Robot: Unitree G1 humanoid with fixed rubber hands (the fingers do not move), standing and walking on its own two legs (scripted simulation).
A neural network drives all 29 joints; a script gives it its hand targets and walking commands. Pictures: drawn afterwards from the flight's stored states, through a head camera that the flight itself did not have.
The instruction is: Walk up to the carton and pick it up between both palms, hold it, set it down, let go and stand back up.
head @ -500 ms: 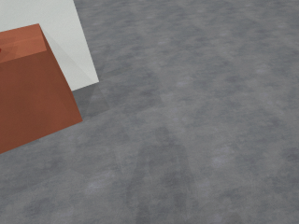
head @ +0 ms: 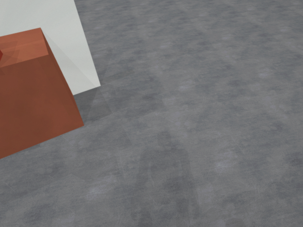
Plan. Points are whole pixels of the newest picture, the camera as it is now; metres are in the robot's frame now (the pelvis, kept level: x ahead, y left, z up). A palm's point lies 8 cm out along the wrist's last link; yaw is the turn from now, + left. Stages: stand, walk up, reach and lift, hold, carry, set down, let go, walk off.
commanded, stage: stand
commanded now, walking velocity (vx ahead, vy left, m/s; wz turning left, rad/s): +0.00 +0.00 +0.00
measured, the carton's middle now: out of the picture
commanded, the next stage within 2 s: walk up in 0.08 s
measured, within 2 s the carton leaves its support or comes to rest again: neither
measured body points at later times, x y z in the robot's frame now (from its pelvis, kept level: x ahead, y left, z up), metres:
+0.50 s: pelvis +0.01 +0.04 -0.02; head +0.03 +0.06 +0.43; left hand -0.03 +0.29 -0.17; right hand +0.09 -0.22 -0.16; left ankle +0.06 +0.22 -0.70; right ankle -0.04 -0.12 -0.74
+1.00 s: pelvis +0.18 +0.15 -0.04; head +0.17 +0.12 +0.41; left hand +0.11 +0.40 -0.15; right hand +0.34 -0.02 -0.19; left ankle +0.10 +0.25 -0.69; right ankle +0.29 +0.09 -0.74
